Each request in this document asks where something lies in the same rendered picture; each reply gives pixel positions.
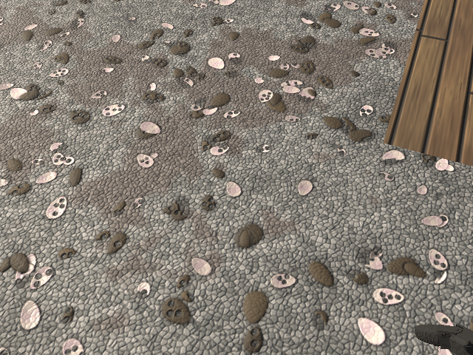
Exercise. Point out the right robot hand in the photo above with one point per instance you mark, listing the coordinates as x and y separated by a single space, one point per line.
457 338

